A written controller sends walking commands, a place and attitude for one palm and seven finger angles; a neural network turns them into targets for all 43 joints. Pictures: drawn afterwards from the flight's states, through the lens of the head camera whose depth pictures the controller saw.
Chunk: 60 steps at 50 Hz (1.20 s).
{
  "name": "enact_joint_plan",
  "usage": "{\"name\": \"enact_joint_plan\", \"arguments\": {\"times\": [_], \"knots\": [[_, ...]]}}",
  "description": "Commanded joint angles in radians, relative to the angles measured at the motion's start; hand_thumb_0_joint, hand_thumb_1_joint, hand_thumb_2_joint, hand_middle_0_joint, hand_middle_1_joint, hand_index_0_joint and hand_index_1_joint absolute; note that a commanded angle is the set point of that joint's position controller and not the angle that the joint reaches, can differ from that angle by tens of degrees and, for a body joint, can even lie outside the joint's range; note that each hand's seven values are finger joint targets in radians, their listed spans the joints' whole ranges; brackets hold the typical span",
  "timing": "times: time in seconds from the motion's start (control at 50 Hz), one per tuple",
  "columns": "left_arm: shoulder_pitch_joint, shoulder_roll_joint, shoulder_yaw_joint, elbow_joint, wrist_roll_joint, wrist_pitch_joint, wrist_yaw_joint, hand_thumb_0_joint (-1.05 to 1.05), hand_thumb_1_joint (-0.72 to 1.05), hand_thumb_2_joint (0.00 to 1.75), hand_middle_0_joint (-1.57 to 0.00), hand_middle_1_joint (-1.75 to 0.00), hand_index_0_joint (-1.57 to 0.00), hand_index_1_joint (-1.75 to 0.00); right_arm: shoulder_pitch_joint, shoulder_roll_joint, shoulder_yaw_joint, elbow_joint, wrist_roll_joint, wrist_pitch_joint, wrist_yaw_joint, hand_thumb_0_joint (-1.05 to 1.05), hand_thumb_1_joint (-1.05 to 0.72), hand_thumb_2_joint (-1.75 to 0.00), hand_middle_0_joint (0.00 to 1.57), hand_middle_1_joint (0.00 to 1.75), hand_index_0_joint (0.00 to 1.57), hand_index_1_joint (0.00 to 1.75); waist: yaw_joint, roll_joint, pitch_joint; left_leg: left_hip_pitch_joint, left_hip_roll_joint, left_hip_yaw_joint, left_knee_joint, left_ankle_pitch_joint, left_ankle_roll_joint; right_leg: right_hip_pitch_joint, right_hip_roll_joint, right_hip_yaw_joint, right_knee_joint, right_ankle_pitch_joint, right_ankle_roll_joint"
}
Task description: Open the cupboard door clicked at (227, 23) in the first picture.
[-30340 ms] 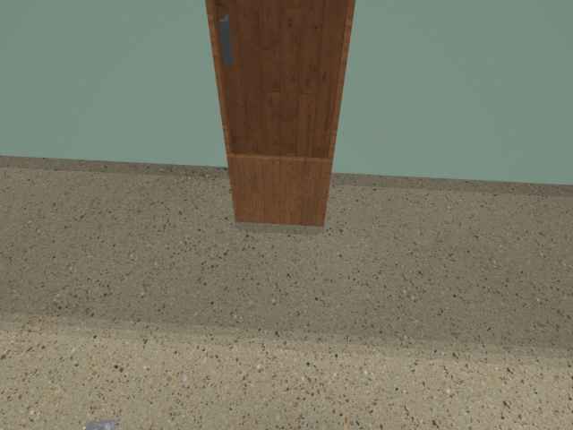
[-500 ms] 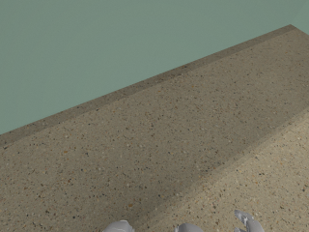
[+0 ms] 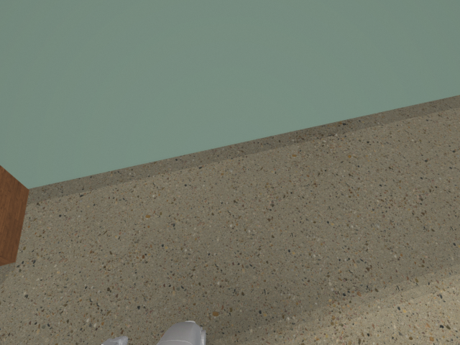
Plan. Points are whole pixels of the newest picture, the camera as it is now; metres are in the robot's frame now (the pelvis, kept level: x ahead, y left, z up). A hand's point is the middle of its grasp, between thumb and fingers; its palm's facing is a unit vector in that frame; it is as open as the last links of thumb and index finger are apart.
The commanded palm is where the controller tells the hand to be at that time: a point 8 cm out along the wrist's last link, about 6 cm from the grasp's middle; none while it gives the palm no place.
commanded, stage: turn to face it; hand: left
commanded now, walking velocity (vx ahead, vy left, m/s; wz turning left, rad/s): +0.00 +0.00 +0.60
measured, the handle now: out of the picture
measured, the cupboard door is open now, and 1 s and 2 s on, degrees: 48 48 48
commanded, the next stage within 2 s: take the last steps up to it in 1.70 s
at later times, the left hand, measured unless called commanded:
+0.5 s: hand out of the picture +0.06 +0.25 -0.16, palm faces +0.31 -0.92 -0.25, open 7.4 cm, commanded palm none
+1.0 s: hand out of the picture -0.04 +0.17 -0.19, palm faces +0.60 -0.77 -0.22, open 7.3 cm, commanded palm none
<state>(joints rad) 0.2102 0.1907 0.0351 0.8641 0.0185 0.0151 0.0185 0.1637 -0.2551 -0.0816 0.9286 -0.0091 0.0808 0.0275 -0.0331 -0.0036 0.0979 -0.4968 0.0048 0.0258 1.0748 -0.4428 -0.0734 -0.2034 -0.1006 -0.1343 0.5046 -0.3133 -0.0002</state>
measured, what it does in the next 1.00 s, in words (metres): steps on the spot, turning left: left foot, then right foot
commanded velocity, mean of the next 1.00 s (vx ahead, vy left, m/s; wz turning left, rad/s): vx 0.00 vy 0.00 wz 0.60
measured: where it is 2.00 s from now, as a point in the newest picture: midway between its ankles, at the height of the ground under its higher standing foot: outside the picture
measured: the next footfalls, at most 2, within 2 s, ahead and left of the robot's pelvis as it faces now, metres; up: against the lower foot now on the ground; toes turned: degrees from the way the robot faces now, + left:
left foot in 0.18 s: +0.05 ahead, +0.12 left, +0.00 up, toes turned +12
right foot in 0.62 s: +0.10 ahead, -0.13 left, +0.00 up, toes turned +21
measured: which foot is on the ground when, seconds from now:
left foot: up 0.00-0.16, down 0.18-0.60, up 0.62-0.98, down 1.00-1.00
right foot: down 0.00-0.18, up 0.20-0.60, down 0.62-1.00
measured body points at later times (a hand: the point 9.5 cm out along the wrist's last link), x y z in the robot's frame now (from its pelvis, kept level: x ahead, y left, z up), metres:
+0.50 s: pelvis +0.02 +0.01 +0.00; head +0.06 +0.03 +0.45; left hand +0.04 +0.29 -0.14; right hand +0.17 -0.22 -0.14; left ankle +0.01 +0.12 -0.74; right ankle +0.06 -0.15 -0.69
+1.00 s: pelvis +0.05 -0.01 -0.02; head +0.09 +0.03 +0.43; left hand -0.08 +0.21 -0.17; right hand +0.31 -0.15 -0.15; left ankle +0.00 +0.08 -0.74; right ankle +0.06 -0.14 -0.74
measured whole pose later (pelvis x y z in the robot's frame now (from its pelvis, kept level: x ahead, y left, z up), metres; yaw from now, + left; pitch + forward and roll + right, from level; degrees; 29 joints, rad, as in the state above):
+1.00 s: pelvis +0.05 -0.01 -0.02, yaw +37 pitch +1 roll +1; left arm 0.28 0.22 0.05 0.90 0.02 0.02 0.01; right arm 0.07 -0.25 -0.06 0.90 -0.01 0.05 0.03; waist 0.01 -0.05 0.13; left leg -0.32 0.00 0.10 0.60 -0.27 -0.02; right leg -0.20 -0.15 -0.24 0.66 -0.44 0.03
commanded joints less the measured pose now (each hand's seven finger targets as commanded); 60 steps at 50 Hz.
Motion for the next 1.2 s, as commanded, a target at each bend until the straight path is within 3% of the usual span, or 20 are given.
{"name": "enact_joint_plan", "arguments": {"times": [0.0,0.08,0.12,0.16,0.18,0.26,0.34,0.46,0.54,0.56,0.58,0.6,0.66,0.88,0.94,0.96,0.98,1.0,1.1,1.18], "knots": [[0.097,0.22,0.061,-0.036,0.006,-0.028,0.015,0.0,0.9,0.9,-0.2,-0.3,-0.2,-0.3,-0.113,-0.023,0.007,-0.111,0.001,-0.035,0.005,0.0,-0.9,-0.9,0.2,0.3,0.2,0.3,0.078,-0.178,-0.139,-0.029,0.01,0.066,-0.211,-0.001,0.001,0.233,-0.234,0.076,-0.062,0.78,-0.096],[0.087,0.241,0.071,-0.028,0.008,-0.025,0.009,0.0,0.9,0.9,-0.2,-0.3,-0.2,-0.3,-0.092,-0.033,0.01,-0.113,0.002,-0.045,0.003,0.0,-0.9,-0.9,0.2,0.3,0.2,0.3,0.065,-0.21,-0.148,0.093,-0.011,0.107,-0.403,0.041,0.03,0.197,-0.254,0.037,0.01,0.784,-0.083],[0.046,0.237,0.074,-0.036,-0.005,-0.024,0.004,0.0,0.9,0.9,-0.2,-0.3,-0.2,-0.3,0.023,-0.078,-0.003,-0.086,-0.006,-0.054,-0.002,0.0,-0.9,-0.9,0.2,0.3,0.2,0.3,-0.012,-0.134,-0.201,0.319,-0.01,0.089,-0.603,0.257,0.057,0.079,-0.231,-0.022,0.182,0.679,-0.021],[-0.018,0.121,0.042,-0.104,-0.016,-0.013,-0.006,0.0,0.9,0.9,-0.2,-0.3,-0.2,-0.3,0.175,-0.272,-0.053,-0.065,-0.013,-0.063,-0.019,0.0,-0.9,-0.9,0.2,0.3,0.2,0.3,-0.091,0.335,-0.271,0.59,0.417,-0.482,-0.675,0.965,0.299,-0.385,-0.01,-0.017,0.619,-0.361,0.102],[-0.058,0.157,0.047,-0.116,-0.006,0.006,0.003,0.0,0.9,0.9,-0.2,-0.3,-0.2,-0.3,0.196,-0.274,-0.048,-0.044,-0.009,-0.055,-0.027,0.0,-0.9,-0.9,0.2,0.3,0.2,0.3,-0.084,0.202,-0.278,0.567,0.442,-0.442,-0.657,0.928,0.351,-0.406,-0.022,0.119,0.698,-0.365,0.081],[-0.045,0.15,0.058,-0.055,0.004,0.021,-0.01,0.0,0.9,0.9,-0.2,-0.3,-0.2,-0.3,-0.006,-0.178,-0.02,-0.098,-0.013,-0.066,-0.046,0.0,-0.9,-0.9,0.2,0.3,0.2,0.3,0.009,0.181,-0.121,0.295,0.245,-0.282,-0.752,0.444,0.231,-0.368,-0.022,0.153,0.686,-0.099,0.087],[-0.016,0.14,0.058,-0.042,0.004,0.024,-0.015,0.0,0.9,0.9,-0.2,-0.3,-0.2,-0.3,-0.01,-0.178,-0.019,-0.098,-0.013,-0.068,-0.042,0.0,-0.9,-0.9,0.2,0.3,0.2,0.3,0.029,0.132,-0.123,0.268,0.203,-0.277,-0.776,0.316,0.22,-0.306,0.01,0.132,0.547,-0.067,0.089],[-0.072,0.131,0.051,-0.079,-0.001,0.015,-0.01,0.0,0.9,0.9,-0.2,-0.3,-0.2,-0.3,0.024,-0.185,-0.037,-0.087,-0.02,-0.058,-0.035,0.0,-0.9,-0.9,0.2,0.3,0.2,0.3,0.006,0.174,-0.134,0.259,0.188,-0.372,-0.744,0.327,0.23,-0.21,0.067,0.117,0.299,-0.104,0.077],[0.034,0.153,0.058,-0.06,-0.008,-0.002,-0.003,0.0,0.9,0.9,-0.2,-0.3,-0.2,-0.3,-0.027,-0.172,-0.041,-0.106,-0.009,-0.052,-0.034,0.0,-0.9,-0.9,0.2,0.3,0.2,0.3,0.061,0.167,-0.169,0.156,0.134,-0.374,-0.638,0.4,0.184,0.036,0.094,0.114,-0.002,0.036,0.06],[0.07,0.191,0.069,-0.053,-0.005,-0.013,0.004,0.0,0.9,0.9,-0.2,-0.3,-0.2,-0.3,-0.027,-0.131,-0.037,-0.115,-0.001,-0.052,-0.032,0.0,-0.9,-0.9,0.2,0.3,0.2,0.3,0.081,0.058,-0.19,0.051,0.076,-0.342,-0.547,0.307,0.136,0.18,0.006,0.196,-0.154,0.063,0.038],[0.091,0.286,0.088,-0.051,0.011,-0.023,0.014,0.0,0.9,0.9,-0.2,-0.3,-0.2,-0.3,-0.012,-0.06,-0.027,-0.131,0.008,-0.055,-0.028,0.0,-0.9,-0.9,0.2,0.3,0.2,0.3,0.089,-0.246,-0.197,-0.126,-0.075,-0.141,-0.309,0.005,0.047,0.283,-0.271,0.474,-0.253,0.111,-0.057],[0.071,0.306,0.08,-0.061,0.01,-0.021,0.017,0.0,0.9,0.9,-0.2,-0.3,-0.2,-0.3,-0.027,-0.094,-0.031,-0.137,-0.002,-0.053,-0.024,0.0,-0.9,-0.9,0.2,0.3,0.2,0.3,0.085,-0.275,-0.17,-0.118,-0.067,-0.09,-0.049,-0.186,0.034,0.141,-0.416,0.534,-0.251,0.231,-0.15],[-0.044,0.185,0.051,-0.078,0.0,-0.021,0.02,0.0,0.9,0.9,-0.2,-0.3,-0.2,-0.3,-0.011,-0.082,-0.031,-0.088,-0.009,-0.03,-0.012,0.0,-0.9,-0.9,0.2,0.3,0.2,0.3,0.016,-0.22,-0.092,-0.123,0.009,-0.08,0.16,-0.034,0.015,0.075,-0.244,0.272,-0.167,0.464,-0.133],[0.107,0.236,0.069,-0.021,0.007,-0.025,0.012,0.0,0.9,0.9,-0.2,-0.3,-0.2,-0.3,-0.13,-0.028,0.009,-0.11,0.002,-0.041,0.004,0.0,-0.9,-0.9,0.2,0.3,0.2,0.3,0.08,-0.227,-0.131,0.05,-0.015,0.096,-0.349,0.015,0.027,0.227,-0.248,0.058,-0.012,0.84,-0.093],[0.058,0.236,0.072,-0.027,-0.003,-0.025,0.004,0.0,0.9,0.9,-0.2,-0.3,-0.2,-0.3,-0.01,-0.072,-0.003,-0.088,-0.006,-0.051,-0.002,0.0,-0.9,-0.9,0.2,0.3,0.2,0.3,0.0,-0.172,-0.19,0.292,-0.032,0.101,-0.572,0.222,0.057,0.111,-0.222,-0.017,0.175,0.771,-0.025],[0.042,0.208,0.067,-0.047,-0.011,-0.022,0.0,0.0,0.9,0.9,-0.2,-0.3,-0.2,-0.3,0.073,-0.144,-0.022,-0.069,-0.013,-0.06,-0.008,0.0,-0.9,-0.9,0.2,0.3,0.2,0.3,-0.05,-0.012,-0.257,0.502,0.091,-0.035,-0.616,0.476,0.114,-0.067,-0.18,-0.054,0.354,0.523,0.025],[0.002,0.129,0.044,-0.092,-0.019,-0.018,-0.008,0.0,0.9,0.9,-0.2,-0.3,-0.2,-0.3,0.161,-0.261,-0.052,-0.06,-0.016,-0.066,-0.017,0.0,-0.9,-0.9,0.2,0.3,0.2,0.3,-0.094,0.301,-0.285,0.634,0.393,-0.454,-0.648,0.941,0.288,-0.365,-0.018,-0.045,0.611,-0.299,0.099],[-0.04,0.152,0.045,-0.112,-0.008,0.0,0.001,0.0,0.9,0.9,-0.2,-0.3,-0.2,-0.3,0.196,-0.277,-0.049,-0.04,-0.005,-0.057,-0.026,0.0,-0.9,-0.9,0.2,0.3,0.2,0.3,-0.09,0.223,-0.31,0.624,0.436,-0.45,-0.634,1.03,0.358,-0.402,-0.016,0.106,0.706,-0.369,0.079],[-0.032,0.15,0.056,-0.054,0.001,0.023,-0.009,0.0,0.9,0.9,-0.2,-0.3,-0.2,-0.3,-0.01,-0.172,-0.015,-0.095,-0.014,-0.069,-0.048,0.0,-0.9,-0.9,0.2,0.3,0.2,0.3,0.014,0.15,-0.12,0.315,0.239,-0.283,-0.735,0.551,0.24,-0.345,-0.017,0.148,0.662,-0.108,0.085],[-0.029,0.141,0.054,-0.051,0.001,0.025,-0.011,0.0,0.9,0.9,-0.2,-0.3,-0.2,-0.3,-0.009,-0.18,-0.019,-0.093,-0.015,-0.068,-0.042,0.0,-0.9,-0.9,0.2,0.3,0.2,0.3,0.025,0.115,-0.119,0.273,0.209,-0.298,-0.761,0.399,0.236,-0.283,0.012,0.134,0.516,-0.092,0.088]]}}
